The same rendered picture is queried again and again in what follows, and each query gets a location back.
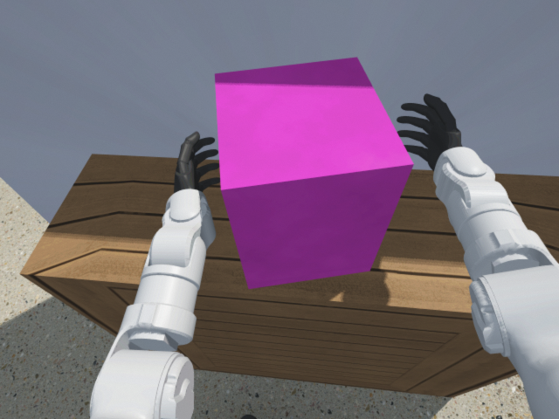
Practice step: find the right robot upper arm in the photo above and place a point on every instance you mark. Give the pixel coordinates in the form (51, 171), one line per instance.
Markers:
(516, 313)

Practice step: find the right robot hand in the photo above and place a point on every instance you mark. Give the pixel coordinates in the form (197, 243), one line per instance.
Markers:
(442, 133)

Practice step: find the left robot upper arm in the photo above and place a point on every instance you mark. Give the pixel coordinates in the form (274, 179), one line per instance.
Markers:
(142, 384)

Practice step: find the carton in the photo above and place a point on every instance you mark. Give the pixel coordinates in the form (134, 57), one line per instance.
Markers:
(311, 169)

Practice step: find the left robot forearm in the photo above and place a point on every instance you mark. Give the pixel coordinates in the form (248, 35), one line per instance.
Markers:
(162, 316)

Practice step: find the right robot forearm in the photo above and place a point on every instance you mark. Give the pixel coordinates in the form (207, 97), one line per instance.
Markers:
(490, 229)

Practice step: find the left robot hand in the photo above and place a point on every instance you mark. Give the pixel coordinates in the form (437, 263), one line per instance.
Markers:
(187, 174)

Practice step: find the pedestal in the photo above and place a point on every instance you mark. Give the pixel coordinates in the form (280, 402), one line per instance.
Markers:
(405, 325)

